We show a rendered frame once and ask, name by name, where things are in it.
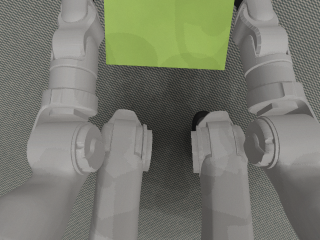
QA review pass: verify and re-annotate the right robot upper arm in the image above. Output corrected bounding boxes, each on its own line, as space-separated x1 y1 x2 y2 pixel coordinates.
243 114 320 240

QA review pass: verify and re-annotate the carton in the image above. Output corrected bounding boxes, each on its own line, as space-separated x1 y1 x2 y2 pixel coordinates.
104 0 235 70

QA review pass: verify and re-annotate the robot right forearm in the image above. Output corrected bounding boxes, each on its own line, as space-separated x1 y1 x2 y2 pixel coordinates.
231 0 320 125

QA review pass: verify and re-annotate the right robot foot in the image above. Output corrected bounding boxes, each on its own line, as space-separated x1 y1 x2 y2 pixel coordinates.
192 111 209 131

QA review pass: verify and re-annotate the left robot upper arm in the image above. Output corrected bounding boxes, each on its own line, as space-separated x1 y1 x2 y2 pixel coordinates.
0 121 106 240

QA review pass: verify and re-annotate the robot right shin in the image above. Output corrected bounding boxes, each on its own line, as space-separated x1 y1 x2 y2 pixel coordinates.
198 111 248 166

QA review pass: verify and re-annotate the robot left forearm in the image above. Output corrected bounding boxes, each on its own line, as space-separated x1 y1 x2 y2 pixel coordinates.
26 0 105 160

